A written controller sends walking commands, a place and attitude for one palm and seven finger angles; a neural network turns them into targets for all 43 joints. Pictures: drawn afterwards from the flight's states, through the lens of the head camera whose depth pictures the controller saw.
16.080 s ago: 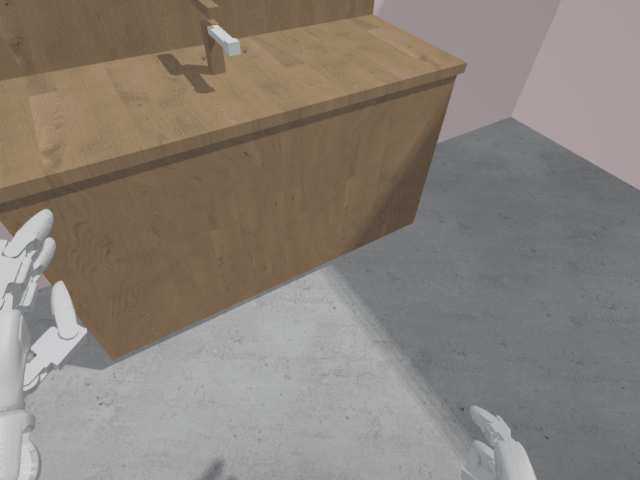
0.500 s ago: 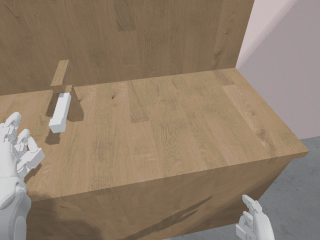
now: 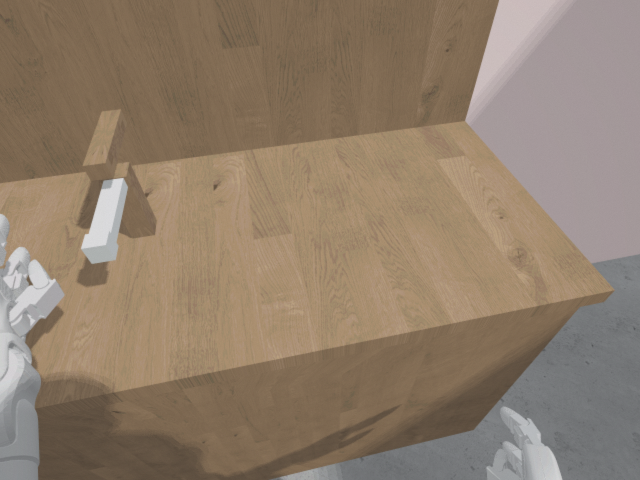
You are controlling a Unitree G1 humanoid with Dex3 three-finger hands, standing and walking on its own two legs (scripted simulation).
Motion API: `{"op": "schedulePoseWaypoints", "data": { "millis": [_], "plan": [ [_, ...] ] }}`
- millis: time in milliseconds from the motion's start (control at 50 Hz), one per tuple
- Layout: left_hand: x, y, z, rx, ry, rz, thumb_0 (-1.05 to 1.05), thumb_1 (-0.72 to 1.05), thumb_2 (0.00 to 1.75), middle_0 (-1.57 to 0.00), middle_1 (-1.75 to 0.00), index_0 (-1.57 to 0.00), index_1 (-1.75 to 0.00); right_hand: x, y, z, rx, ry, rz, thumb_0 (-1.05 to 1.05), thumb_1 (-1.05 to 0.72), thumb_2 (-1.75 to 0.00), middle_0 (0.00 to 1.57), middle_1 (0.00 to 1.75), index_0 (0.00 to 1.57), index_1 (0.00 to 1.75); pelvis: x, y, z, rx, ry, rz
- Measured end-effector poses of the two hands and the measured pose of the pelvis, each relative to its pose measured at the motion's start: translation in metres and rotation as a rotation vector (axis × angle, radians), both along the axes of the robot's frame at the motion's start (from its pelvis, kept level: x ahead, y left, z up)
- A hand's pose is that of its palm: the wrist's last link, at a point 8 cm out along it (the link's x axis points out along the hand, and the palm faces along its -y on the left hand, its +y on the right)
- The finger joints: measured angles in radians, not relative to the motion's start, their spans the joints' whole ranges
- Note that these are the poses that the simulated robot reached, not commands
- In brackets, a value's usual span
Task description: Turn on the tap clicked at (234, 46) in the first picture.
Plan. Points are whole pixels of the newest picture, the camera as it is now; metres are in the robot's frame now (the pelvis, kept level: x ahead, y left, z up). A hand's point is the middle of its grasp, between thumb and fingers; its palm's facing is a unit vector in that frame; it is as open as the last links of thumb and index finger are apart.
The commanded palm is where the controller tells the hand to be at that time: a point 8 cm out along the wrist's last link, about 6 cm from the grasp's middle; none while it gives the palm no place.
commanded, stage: reach beside the lever's end, fingers flat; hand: left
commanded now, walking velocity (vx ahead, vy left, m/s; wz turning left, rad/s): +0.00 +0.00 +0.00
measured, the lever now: (100, 247) +0.33 +0.31 +0.13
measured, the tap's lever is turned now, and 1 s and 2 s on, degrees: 0 0 8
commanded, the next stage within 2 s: push the lever round in 0.42 s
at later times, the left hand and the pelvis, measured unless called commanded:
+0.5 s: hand (55, 294) +0.27 +0.34 +0.11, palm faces +0.55 -0.83 -0.10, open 7.8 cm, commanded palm +0.23 +0.37 +0.11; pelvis +0.00 +0.01 +0.00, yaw -1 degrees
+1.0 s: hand (80, 286) +0.28 +0.31 +0.12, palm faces +0.54 -0.84 -0.09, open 7.8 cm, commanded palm +0.24 +0.35 +0.11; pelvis +0.00 +0.01 +0.00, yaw -1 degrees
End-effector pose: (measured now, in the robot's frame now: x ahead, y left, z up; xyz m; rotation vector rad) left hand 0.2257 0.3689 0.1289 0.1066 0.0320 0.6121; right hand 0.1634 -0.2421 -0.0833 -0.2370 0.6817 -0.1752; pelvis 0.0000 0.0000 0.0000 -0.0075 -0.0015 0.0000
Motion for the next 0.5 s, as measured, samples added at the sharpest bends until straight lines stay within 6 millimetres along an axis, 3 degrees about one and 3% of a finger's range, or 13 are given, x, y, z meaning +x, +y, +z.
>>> {"op": "schedulePoseWaypoints", "data": {
  "millis": [240,500],
  "plan": [
    [0.025,-0.004,-0.007,-0.008,0.009,-0.065,0.02,0.90,0.90,-0.15,-0.15,-0.16,-0.15,-0.014,0.000,-0.003,0.011,0.018,-0.034,0.01,-0.90,-0.90,0.20,0.30,0.20,0.30,0.002,0.005,0.000,0.000,0.025,-0.015],
    [-0.003,0.004,-0.009,-0.001,-0.011,-0.025,0.02,0.89,0.90,-0.16,-0.15,-0.16,-0.15,-0.006,0.010,-0.001,0.012,0.011,-0.008,0.01,-0.90,-0.90,0.20,0.30,0.20,0.30,0.005,0.010,0.000,-0.002,0.013,-0.009]
  ]
}}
